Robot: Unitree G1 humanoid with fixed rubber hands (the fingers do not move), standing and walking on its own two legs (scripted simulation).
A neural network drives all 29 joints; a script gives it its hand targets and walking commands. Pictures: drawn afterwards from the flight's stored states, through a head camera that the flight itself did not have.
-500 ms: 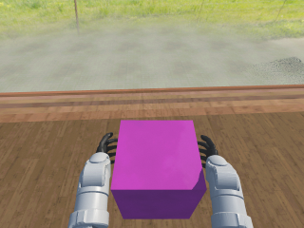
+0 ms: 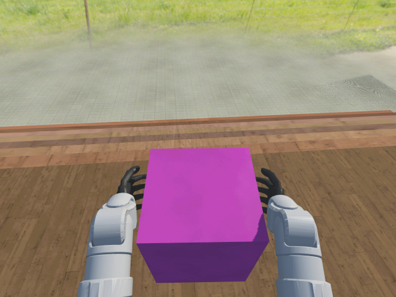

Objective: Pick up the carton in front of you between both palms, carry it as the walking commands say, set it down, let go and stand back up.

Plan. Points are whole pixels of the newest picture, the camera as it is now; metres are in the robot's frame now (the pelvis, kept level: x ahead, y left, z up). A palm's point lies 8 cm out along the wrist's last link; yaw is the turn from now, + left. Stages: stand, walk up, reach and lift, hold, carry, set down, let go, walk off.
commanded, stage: carry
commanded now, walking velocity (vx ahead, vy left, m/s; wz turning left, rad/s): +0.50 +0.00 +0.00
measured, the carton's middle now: (200, 218) +0.29 +0.01 +0.01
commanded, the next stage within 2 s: none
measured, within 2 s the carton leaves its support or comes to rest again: neither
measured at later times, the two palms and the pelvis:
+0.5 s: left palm (145, 123) +0.52 +0.16 +0.10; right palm (256, 129) +0.51 -0.14 +0.10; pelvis +0.25 +0.02 +0.01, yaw +0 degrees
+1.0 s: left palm (163, 78) +0.83 +0.15 +0.09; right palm (243, 80) +0.84 -0.15 +0.08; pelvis +0.58 -0.02 +0.02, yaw +3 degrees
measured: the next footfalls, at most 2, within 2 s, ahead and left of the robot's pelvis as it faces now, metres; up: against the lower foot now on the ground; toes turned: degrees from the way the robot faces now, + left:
left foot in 0.28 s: +0.18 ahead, +0.10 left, +0.00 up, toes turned +10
right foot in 0.64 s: +0.53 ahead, -0.09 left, +0.00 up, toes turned -9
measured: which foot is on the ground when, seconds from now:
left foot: down 0.00-0.08, up 0.10-0.26, down 0.28-0.66, up 0.68-1.00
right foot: down 0.00-0.30, up 0.32-0.62, down 0.64-1.00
